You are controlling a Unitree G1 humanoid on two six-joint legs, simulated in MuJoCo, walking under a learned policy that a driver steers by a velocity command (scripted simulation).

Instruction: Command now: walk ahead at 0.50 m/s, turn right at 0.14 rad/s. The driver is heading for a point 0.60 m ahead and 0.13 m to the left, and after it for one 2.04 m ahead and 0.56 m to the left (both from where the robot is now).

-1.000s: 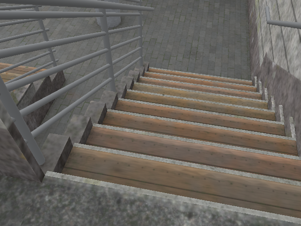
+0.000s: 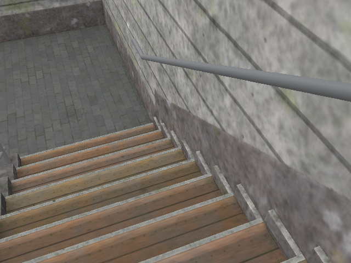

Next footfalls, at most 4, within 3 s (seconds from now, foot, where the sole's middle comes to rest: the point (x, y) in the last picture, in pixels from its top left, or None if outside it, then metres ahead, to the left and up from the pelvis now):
0.38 right None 0.34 -0.21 -0.93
1.06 left None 0.56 0.11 -1.09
1.52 right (175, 238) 0.88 -0.04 -1.26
1.84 left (140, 253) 0.74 0.14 -1.12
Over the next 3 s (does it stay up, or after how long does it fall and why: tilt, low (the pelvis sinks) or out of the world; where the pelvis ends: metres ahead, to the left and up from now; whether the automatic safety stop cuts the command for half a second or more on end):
stays up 0.82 0.12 -0.50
